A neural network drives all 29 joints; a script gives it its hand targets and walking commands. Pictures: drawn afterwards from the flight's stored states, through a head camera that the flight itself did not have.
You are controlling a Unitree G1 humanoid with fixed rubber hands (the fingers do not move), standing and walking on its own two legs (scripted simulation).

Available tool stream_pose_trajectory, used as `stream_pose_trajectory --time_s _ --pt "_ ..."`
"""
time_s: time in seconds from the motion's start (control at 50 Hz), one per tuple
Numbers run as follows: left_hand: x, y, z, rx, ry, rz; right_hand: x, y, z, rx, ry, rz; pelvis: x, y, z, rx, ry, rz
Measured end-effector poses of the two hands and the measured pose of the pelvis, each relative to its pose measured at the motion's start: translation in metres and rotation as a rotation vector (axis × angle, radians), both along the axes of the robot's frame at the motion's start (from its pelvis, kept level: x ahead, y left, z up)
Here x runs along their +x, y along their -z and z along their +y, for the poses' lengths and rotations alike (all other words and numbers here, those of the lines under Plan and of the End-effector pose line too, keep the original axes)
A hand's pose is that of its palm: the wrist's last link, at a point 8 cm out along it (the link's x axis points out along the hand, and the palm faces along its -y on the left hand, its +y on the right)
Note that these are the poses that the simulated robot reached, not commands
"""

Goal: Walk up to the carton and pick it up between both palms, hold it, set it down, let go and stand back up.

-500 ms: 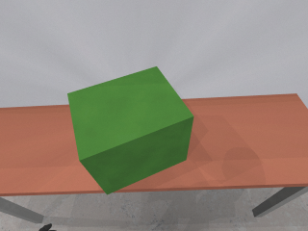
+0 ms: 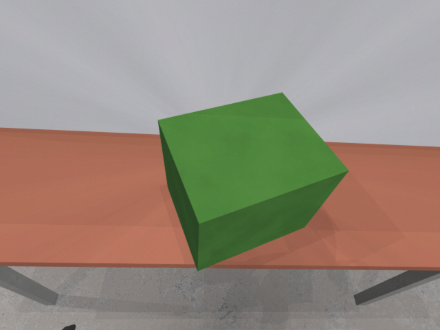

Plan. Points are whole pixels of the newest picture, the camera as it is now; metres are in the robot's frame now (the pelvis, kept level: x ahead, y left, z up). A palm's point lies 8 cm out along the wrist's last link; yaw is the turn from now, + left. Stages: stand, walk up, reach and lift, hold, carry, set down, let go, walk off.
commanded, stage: walk up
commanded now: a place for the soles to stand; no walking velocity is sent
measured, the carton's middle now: (240, 180) +0.40 -0.03 -0.01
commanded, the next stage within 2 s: reach and lift in 2.00 s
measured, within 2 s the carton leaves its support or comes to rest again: neither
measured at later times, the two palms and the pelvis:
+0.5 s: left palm out of the picture +0.09 +0.30 -0.11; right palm out of the picture +0.05 -0.33 -0.12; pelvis +0.01 -0.02 -0.01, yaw +1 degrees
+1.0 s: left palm out of the picture +0.11 +0.27 -0.09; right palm out of the picture +0.08 -0.36 -0.14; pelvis +0.04 -0.06 -0.01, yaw +1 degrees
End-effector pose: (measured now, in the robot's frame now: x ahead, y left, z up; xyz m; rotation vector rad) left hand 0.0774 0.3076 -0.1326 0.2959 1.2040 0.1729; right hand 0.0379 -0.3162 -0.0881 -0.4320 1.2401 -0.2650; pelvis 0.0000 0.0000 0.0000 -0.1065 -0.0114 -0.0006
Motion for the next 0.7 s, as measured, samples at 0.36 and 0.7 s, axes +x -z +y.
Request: stream_pose_trajectory --time_s 0.36,0.7 --pt "0.018 -0.010 0.009 0.045 -0.024 -0.020 0.014 0.015 0.005 0.019 -0.007 0.002 0.010 0.003 0.003 0.038 -0.020 -0.029" --pt "0.009 -0.038 -0.051 0.156 -0.028 0.015 0.027 0.049 -0.054 0.136 0.001 0.056 0.024 0.004 -0.068 0.144 -0.018 -0.014"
